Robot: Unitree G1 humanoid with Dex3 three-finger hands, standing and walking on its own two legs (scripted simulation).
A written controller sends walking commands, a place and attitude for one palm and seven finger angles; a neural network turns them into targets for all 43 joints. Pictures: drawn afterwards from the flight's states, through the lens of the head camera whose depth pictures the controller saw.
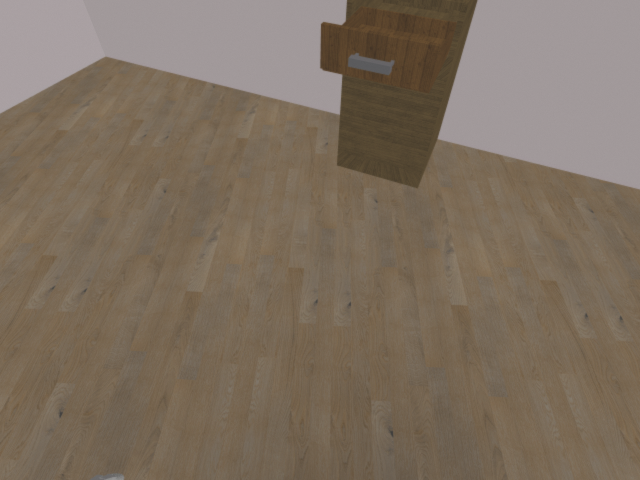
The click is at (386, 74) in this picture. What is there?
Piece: drawer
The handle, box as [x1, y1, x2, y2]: [348, 53, 394, 74]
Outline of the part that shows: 348,58 348,66 388,74 390,72 391,66 394,61 391,60 390,62 362,57 359,56 358,53 354,55 351,54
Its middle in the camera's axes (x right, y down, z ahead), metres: +0.16 -0.55 +1.19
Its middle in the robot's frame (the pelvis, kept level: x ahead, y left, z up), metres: +1.26 -0.09 -0.06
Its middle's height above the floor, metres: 0.70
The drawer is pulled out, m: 0.30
